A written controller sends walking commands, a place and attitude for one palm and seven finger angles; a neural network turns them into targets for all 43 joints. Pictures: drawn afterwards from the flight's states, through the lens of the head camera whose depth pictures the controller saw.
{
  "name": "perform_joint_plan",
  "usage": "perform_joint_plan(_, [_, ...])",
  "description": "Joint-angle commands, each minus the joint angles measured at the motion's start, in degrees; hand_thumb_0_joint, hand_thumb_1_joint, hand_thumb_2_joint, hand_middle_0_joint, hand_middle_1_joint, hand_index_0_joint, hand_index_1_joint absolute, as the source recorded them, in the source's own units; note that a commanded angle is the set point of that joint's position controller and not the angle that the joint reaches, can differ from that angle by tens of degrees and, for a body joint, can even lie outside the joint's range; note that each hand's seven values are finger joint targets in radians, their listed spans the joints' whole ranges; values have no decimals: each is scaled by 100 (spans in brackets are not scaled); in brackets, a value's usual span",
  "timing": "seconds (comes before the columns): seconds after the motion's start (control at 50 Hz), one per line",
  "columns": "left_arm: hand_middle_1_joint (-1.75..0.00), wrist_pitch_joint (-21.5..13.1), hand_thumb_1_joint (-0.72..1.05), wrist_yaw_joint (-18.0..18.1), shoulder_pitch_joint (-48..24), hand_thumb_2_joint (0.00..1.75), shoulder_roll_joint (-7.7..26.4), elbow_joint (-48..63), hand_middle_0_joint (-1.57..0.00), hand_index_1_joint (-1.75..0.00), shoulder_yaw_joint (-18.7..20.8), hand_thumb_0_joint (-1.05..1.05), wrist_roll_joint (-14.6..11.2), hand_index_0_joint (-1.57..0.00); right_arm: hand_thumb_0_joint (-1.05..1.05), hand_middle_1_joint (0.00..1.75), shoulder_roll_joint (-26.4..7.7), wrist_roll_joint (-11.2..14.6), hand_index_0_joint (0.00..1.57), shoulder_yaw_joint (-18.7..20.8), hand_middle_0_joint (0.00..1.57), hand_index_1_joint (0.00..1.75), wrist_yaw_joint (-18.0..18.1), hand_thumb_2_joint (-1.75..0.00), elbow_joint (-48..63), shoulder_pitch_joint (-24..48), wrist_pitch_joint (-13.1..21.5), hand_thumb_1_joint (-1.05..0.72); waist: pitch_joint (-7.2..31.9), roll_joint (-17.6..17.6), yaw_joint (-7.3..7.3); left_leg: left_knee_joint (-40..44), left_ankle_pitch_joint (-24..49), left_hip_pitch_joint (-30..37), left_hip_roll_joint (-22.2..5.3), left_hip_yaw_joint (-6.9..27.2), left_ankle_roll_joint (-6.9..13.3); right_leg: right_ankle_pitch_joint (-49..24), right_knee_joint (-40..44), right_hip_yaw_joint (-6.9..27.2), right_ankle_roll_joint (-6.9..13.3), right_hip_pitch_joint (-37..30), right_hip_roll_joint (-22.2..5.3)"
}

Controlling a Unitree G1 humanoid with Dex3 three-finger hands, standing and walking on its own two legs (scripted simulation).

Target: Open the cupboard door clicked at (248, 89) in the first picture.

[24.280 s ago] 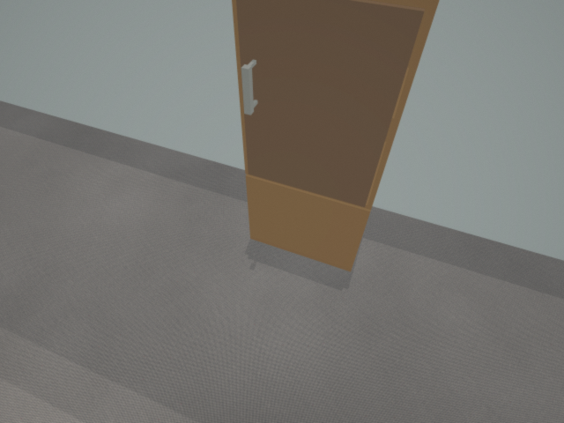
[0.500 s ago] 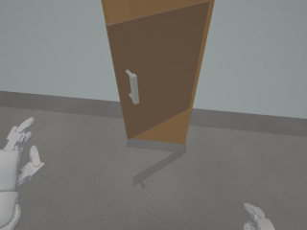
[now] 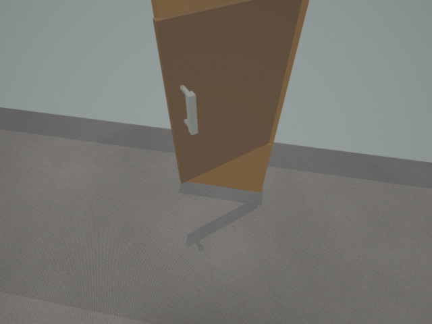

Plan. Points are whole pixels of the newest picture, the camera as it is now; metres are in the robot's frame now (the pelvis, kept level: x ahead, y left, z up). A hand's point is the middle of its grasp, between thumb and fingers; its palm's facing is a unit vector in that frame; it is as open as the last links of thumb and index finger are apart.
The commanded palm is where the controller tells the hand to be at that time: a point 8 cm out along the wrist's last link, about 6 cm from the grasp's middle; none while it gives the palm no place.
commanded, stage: let the arm hang, fingers relaxed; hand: left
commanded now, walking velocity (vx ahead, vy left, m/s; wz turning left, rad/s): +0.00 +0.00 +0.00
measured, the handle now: (188, 110) +0.64 +0.11 +0.01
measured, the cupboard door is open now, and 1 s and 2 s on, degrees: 41 41 41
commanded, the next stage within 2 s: look to check the result in 0.52 s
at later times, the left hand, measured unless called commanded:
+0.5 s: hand out of the picture +0.00 +0.17 -0.18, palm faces +0.01 -0.99 -0.16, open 7.3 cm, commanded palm none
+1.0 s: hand out of the picture +0.02 +0.19 -0.17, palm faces +0.00 -0.98 -0.21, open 7.4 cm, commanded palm none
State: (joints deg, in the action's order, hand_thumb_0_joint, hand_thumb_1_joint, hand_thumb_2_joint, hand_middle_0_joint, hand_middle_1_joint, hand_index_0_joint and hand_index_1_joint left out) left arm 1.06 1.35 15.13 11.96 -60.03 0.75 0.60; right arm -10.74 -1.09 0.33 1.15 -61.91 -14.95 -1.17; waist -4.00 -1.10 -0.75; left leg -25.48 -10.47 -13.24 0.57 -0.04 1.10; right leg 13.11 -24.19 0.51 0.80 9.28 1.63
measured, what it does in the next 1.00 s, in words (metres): stands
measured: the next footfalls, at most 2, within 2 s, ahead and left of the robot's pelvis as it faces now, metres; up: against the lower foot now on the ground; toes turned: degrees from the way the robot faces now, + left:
none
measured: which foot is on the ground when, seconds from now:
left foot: down 0.00-1.00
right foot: down 0.00-1.00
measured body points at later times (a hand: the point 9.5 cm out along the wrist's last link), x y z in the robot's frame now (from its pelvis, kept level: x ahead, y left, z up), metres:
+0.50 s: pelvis +0.00 +0.01 +0.00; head +0.01 +0.01 +0.45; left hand +0.00 +0.23 -0.16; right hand +0.00 -0.20 -0.16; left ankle +0.04 +0.10 -0.74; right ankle +0.00 -0.11 -0.74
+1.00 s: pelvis +0.01 +0.01 +0.00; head +0.03 +0.01 +0.45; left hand +0.02 +0.24 -0.16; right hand +0.02 -0.22 -0.16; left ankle +0.04 +0.10 -0.74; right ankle +0.00 -0.11 -0.74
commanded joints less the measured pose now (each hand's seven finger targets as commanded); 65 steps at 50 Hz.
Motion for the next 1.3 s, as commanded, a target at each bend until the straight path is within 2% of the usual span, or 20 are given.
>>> perform_joint_plan(0.0, [-30,-155,90,30,125,90,516,27,-20,-30,79,0,-16,-20,0,30,-589,-6,20,110,20,30,22,-90,101,-152,124,-90,69,76,45,758,-384,125,-525,642,99,269,650,579,182,302,-571])
perform_joint_plan(0.08, [-30,-150,90,40,173,90,471,-151,-20,-30,54,0,-10,-20,0,30,-540,-13,20,101,20,30,27,-90,-36,-222,122,-90,15,163,17,832,-490,158,-521,640,90,361,663,596,159,402,-586])
perform_joint_plan(0.26, [-30,-162,90,63,351,90,323,-345,-20,-30,35,0,-2,-20,0,30,-398,-7,20,88,20,30,47,-90,-159,-306,148,-90,-22,0,25,903,-455,154,-524,650,102,177,573,565,136,432,-595])
perform_joint_plan(0.4, [-30,-183,90,81,439,90,260,-391,-20,-30,47,0,9,-20,0,30,-315,13,20,102,20,30,60,-90,-176,-371,166,-90,-96,85,34,855,-344,156,-510,603,106,73,558,547,124,448,-598])
perform_joint_plan(0.48, [-30,-176,90,81,444,90,189,-422,-20,-30,39,0,13,-20,0,30,-308,-7,20,105,20,30,68,-90,-203,-363,167,-90,-113,-80,16,930,-484,136,-528,640,97,79,531,538,116,470,-590])
perform_joint_plan(0.56, [-30,-177,90,81,459,90,182,-421,-20,-30,47,0,16,-20,0,30,-309,-4,20,116,20,30,74,-90,-183,-357,181,-90,-73,-21,22,970,-469,156,-553,692,114,-13,475,538,119,433,-573])
perform_joint_plan(0.8, [-30,-222,90,77,352,90,369,-398,-20,-30,86,0,9,-20,0,30,-471,20,20,158,20,30,77,-90,-171,-235,212,-90,27,160,44,783,65,367,-533,574,133,-189,547,538,134,340,-637])
perform_joint_plan(0.84, [-30,-210,90,72,282,90,381,-403,-20,-30,75,0,10,-20,0,30,-467,7,20,148,20,30,70,-90,-184,-195,200,-90,-70,91,24,839,-68,313,-529,602,114,-87,565,558,131,393,-640])
perform_joint_plan(0.94, [-30,-219,90,58,171,90,490,-375,-20,-30,86,0,13,-20,0,30,-585,4,20,162,20,30,63,-90,-162,-89,204,-90,-19,84,19,841,-50,349,-543,608,112,-123,584,580,141,345,-646])
perform_joint_plan(1.0, [-30,-247,90,55,134,90,590,-348,-20,-30,104,0,8,-20,0,30,-687,19,20,173,20,30,63,-90,-135,1,223,-90,153,146,40,742,251,485,-552,570,125,-324,600,586,151,241,-664])
perform_joint_plan(1.24, [-30,-269,90,39,-185,90,836,-300,-20,-30,124,0,3,-20,0,30,-943,9,20,183,20,30,54,-90,-124,321,250,-90,255,56,30,762,696,640,-605,569,95,-710,659,602,147,28,-727])
perform_joint_plan(1.26, [-30,-245,90,36,-189,90,775,-299,-20,-30,125,0,2,-20,0,30,-892,0,20,178,20,30,59,-90,-120,323,237,-90,221,74,21,719,702,688,-622,514,71,-776,622,653,144,126,-700])
perform_joint_plan(1.28, [-30,-185,90,41,-128,90,598,-297,-20,-30,103,0,-4,-20,0,30,-692,-3,20,146,20,30,66,-90,-136,228,201,-90,199,65,10,632,668,701,-646,440,39,-825,548,673,118,222,-702])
